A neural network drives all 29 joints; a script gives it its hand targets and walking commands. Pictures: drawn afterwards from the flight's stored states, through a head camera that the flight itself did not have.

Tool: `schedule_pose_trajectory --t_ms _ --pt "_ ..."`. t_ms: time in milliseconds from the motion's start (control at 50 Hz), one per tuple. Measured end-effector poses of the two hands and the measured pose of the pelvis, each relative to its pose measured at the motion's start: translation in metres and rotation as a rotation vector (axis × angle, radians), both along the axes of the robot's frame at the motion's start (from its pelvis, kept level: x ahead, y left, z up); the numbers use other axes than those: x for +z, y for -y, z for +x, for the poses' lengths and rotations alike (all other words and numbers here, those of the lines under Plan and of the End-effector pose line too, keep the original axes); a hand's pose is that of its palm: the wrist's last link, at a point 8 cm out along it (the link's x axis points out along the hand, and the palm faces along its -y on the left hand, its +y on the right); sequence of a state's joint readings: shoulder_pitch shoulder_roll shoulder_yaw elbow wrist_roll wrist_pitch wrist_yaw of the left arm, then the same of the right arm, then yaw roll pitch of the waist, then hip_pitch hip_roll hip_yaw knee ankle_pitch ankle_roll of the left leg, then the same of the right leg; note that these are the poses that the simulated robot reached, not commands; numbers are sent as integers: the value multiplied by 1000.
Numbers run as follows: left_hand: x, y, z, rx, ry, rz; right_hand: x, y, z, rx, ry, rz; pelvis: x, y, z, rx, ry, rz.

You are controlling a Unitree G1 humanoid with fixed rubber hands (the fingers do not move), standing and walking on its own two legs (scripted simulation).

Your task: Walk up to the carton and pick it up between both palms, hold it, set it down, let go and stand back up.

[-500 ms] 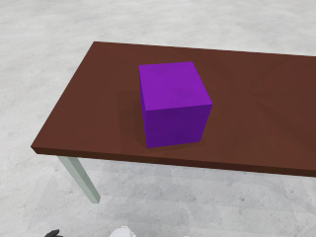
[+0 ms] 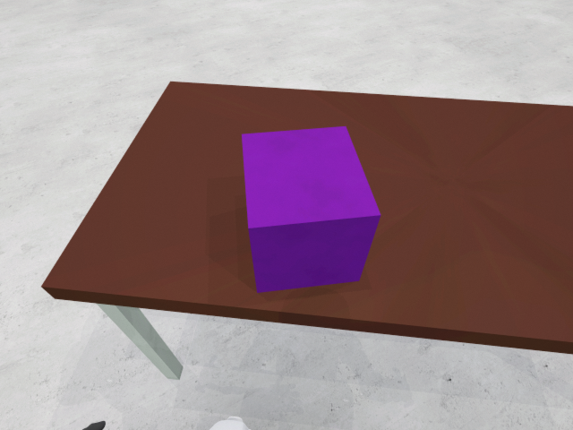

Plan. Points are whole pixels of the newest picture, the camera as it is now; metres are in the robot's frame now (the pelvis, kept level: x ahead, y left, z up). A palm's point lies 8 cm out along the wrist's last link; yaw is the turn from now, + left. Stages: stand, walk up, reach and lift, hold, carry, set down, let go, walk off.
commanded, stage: walk up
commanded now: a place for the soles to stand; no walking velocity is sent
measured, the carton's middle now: (301, 209) +0.46 +0.01 +0.03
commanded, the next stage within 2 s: reach and lift in 1.16 s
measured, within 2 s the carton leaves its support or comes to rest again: neither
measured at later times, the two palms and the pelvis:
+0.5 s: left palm out of the picture +0.10 +0.29 -0.10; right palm out of the picture +0.08 -0.33 -0.10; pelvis +0.00 -0.01 +0.00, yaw -1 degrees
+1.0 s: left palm out of the picture +0.09 +0.32 -0.09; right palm out of the picture +0.12 -0.30 -0.09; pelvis +0.01 +0.01 +0.01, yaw +1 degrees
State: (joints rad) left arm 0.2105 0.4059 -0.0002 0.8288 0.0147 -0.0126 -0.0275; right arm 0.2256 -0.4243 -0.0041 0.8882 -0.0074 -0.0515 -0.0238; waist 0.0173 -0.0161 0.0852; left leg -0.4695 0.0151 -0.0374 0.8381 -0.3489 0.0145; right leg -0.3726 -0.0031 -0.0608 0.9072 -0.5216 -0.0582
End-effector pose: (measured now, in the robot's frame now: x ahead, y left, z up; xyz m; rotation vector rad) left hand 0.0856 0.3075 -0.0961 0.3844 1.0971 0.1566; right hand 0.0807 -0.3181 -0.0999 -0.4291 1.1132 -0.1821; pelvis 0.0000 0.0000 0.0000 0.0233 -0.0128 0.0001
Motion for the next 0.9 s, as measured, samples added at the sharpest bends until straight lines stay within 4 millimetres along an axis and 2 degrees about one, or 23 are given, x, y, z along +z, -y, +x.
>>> schedule_pose_trajectory --t_ms 80,240,380,540,680,900 --pt "2 -1 9 1 11 -8 3 -4 4 -5 31 8 2 -2 4 -3 7 -5" --pt "-2 19 19 -41 38 -5 -1 14 -5 -50 22 5 -3 15 4 -13 38 -3" --pt "0 11 15 -17 43 -6 3 9 4 -23 33 -1 -1 9 5 0 34 -4" --pt "1 12 10 -19 56 -5 4 8 4 -23 42 -1 -1 9 0 -5 46 -9" --pt "4 -1 7 -4 45 -2 5 -6 12 -6 43 8 2 -2 2 9 34 -7" --pt "6 -6 6 8 38 -1 7 -17 31 11 66 20 4 -6 5 14 26 -8"
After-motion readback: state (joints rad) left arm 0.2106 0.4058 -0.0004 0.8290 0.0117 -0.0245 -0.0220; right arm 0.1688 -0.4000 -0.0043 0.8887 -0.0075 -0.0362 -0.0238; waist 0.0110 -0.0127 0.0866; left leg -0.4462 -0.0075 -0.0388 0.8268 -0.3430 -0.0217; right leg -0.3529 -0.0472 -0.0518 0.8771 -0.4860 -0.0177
